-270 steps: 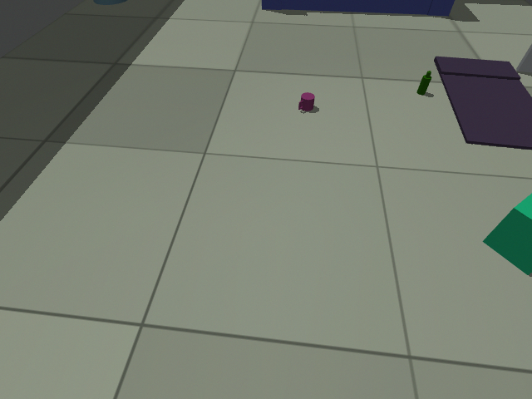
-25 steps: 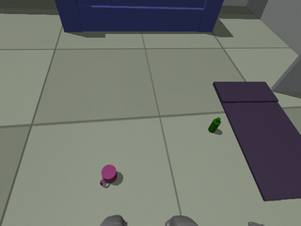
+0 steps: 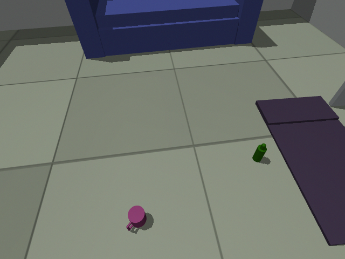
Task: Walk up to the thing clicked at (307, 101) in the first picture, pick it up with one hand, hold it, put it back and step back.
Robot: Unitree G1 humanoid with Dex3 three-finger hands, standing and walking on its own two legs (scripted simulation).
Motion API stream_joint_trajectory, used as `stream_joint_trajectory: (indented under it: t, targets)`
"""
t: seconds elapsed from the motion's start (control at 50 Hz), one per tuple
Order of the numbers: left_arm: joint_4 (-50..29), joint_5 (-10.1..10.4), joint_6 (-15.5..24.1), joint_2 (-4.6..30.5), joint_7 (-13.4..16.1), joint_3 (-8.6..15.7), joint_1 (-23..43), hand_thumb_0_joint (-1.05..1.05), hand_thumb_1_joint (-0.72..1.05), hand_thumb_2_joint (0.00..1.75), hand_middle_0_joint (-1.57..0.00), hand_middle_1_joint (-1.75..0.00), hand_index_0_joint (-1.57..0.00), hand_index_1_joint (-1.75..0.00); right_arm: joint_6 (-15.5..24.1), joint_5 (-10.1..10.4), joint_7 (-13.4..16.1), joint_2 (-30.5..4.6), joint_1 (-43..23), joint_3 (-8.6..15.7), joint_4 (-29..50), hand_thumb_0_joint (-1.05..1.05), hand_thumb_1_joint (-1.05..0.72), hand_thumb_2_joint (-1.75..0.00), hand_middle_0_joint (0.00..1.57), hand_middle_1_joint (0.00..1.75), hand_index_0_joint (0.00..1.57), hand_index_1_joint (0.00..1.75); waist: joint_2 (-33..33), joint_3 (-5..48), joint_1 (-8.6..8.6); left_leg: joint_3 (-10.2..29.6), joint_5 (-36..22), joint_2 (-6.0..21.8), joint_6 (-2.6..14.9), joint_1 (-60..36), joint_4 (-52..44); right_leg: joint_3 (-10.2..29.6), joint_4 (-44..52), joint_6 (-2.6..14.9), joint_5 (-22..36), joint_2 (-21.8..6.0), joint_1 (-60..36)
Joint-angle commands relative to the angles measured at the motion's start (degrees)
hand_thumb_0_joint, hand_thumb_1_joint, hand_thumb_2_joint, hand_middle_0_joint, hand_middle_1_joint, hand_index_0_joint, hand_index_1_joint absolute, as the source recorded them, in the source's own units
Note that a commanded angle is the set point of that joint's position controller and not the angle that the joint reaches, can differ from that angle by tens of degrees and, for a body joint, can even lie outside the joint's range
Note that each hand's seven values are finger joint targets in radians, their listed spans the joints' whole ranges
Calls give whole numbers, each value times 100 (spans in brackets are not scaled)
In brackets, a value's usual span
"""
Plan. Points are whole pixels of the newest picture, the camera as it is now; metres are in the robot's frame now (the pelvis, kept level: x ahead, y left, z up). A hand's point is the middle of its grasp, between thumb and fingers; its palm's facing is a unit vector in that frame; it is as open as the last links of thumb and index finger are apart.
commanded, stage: walk up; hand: left
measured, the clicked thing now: (135, 219) +0.42 +0.25 -0.72
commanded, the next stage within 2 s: stand in 1.16 s
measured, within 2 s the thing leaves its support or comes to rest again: neither
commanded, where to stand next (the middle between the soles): +0.06 -0.01 m, yaw +0 degrees
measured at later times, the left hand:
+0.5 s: hand out of the picture +0.11 +0.25 -0.14, palm faces +0.01 -0.94 -0.34, open 7.4 cm
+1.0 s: hand out of the picture +0.09 +0.25 -0.14, palm faces +0.04 -0.94 -0.33, open 7.4 cm
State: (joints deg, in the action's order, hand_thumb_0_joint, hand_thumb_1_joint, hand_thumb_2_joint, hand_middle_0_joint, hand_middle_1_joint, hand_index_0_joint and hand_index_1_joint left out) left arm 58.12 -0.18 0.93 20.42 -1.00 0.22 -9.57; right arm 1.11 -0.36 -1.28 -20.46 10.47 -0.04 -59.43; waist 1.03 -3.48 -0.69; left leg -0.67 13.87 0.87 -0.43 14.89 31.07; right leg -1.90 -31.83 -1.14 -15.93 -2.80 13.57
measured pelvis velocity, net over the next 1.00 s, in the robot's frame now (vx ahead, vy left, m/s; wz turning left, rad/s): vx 0.03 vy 0.00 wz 0.04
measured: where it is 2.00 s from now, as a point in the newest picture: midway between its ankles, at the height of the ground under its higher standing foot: outside the picture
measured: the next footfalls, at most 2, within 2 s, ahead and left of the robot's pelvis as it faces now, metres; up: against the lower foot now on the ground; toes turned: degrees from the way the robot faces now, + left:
none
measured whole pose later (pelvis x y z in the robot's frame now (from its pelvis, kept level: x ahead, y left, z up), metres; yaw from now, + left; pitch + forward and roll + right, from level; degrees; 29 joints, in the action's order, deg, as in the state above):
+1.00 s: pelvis +0.03 +0.00 +0.01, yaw +2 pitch -2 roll +0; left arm 65.6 -0.5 0.3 19.7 -0.9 1.1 -5.2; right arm 0.9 -0.8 -0.4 -20.0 5.9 -0.1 -65.4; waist 0.0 -2.8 -0.5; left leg 1.6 10.1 0.7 -0.9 8.0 20.4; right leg -4.6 -19.5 -1.2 -12.1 -2.6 5.0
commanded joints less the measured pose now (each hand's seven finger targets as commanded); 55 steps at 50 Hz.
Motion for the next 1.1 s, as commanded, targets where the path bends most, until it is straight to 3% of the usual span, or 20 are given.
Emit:
stream_joint_trajectory:
  t: [0.0, 0.08, 0.12, 0.26, 0.38, 0.62, 0.82, 0.94, 1.08]
  targets:
    - [-197, 23, 145, 1306, 103, 292, 325, 0, 90, 90, -20, -30, -20, -30, 189, 13, 104, -1388, -264, 243, 164, 0, -90, -90, 20, 30, 20, 30, -52, 445, 15, 799, -448, 614, 296, -20, -972, 528, 798, 393, 293, -387, -362]
    - [-2, 44, 144, 1278, 126, 271, 389, 0, 90, 90, -20, -30, -20, -30, 223, 36, 130, -1318, -469, 205, 15, 0, -90, -90, 20, 30, 20, 30, 96, 695, -50, 670, -1608, 641, 266, -362, -885, 420, 879, 350, 1188, -451, -705]
    - [56, 48, 132, 1279, 131, 273, 499, 0, 90, 90, -20, -30, -20, -30, 210, 44, 151, -1298, -470, 212, -45, 0, -90, -90, 20, 30, 20, 30, 97, 722, -14, 583, -1811, 614, 245, -454, -861, 381, 941, 332, 1402, -459, -759]
    - [239, 18, 84, 1225, 107, 223, 847, 0, 90, 90, -20, -30, -20, -30, 150, 13, 157, -1265, -693, 211, -188, 0, -90, -90, 20, 30, 20, 30, 134, 496, 46, 629, -1113, 614, 217, -351, -1245, 334, 1219, 263, 932, -439, -783]
    - [336, -5, 110, 1219, 108, 237, 900, 0, 90, 90, -20, -30, -20, -30, 124, 23, 156, -1266, -736, 217, -234, 0, -90, -90, 20, 30, 20, 30, -109, 736, 85, 527, -1530, 589, 203, -715, -1087, 344, 1404, 255, 1270, -490, -909]
    - [428, -32, 84, 1203, 106, 265, 905, 0, 90, 90, -20, -30, -20, -30, 82, -4, 158, -1237, -835, 205, -276, 0, -90, -90, 20, 30, 20, 30, -154, 519, 82, 566, -1196, 548, 185, -660, -1279, 292, 1570, 200, 953, -478, -886]
    - [422, -41, 63, 1175, 103, 309, 816, 0, 90, 90, -20, -30, -20, -30, 96, -17, 169, -1223, -802, 204, -291, 0, -90, -90, 20, 30, 20, 30, -32, 455, 55, 636, -1106, 533, 170, -539, -1411, 228, 1567, 181, 831, -456, -965]
    - [402, -36, 67, 1144, 109, 330, 726, 0, 90, 90, -20, -30, -20, -30, 93, -13, 173, -1168, -737, 200, -256, 0, -90, -90, 20, 30, 20, 30, -73, 535, 32, 633, -1373, 524, 159, -639, -1331, 214, 1584, 179, 902, -458, -1015]
    - [345, -67, 61, 1146, 110, 351, 753, 0, 90, 90, -20, -30, -20, -30, 84, -21, 181, -1192, -708, 213, -253, 0, -90, -90, 20, 30, 20, 30, -16, 544, 66, 650, -1195, 499, 172, -499, -1337, 192, 1600, 210, 817, -474, -1109]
